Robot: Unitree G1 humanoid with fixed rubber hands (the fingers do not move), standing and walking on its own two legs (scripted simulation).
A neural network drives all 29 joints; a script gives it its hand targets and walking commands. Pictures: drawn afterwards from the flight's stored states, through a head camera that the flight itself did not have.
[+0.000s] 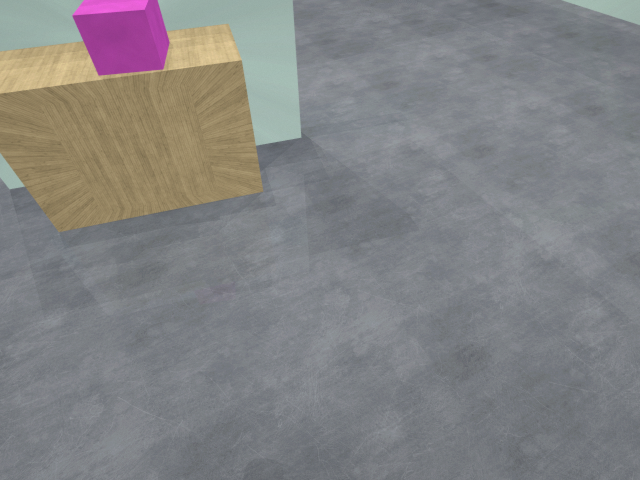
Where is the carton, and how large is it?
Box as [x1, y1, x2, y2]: [72, 0, 169, 75]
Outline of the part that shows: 72,15 99,75 163,68 169,42 157,0 84,0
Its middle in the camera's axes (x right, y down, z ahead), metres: -0.70 -0.77 +1.43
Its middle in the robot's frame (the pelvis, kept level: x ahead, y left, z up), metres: +1.57 +0.78 -0.03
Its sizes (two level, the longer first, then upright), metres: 0.264 0.228 0.197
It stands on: a pedestal, 0.64 m high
